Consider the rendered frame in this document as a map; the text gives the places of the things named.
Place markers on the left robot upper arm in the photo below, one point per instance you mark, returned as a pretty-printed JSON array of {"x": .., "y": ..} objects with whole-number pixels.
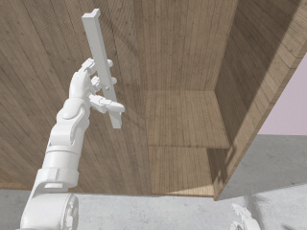
[{"x": 52, "y": 212}]

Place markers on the handle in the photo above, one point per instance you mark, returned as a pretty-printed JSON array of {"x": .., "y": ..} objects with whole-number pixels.
[{"x": 96, "y": 43}]

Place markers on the left robot forearm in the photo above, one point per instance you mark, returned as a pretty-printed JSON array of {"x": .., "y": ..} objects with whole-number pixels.
[{"x": 60, "y": 166}]

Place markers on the left robot hand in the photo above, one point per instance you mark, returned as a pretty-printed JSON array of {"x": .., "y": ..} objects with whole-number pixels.
[{"x": 81, "y": 86}]

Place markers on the right robot hand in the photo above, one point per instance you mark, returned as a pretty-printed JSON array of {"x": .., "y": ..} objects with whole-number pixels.
[{"x": 244, "y": 215}]

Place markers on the wardrobe door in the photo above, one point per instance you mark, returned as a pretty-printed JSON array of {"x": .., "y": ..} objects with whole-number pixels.
[
  {"x": 5, "y": 177},
  {"x": 43, "y": 43}
]

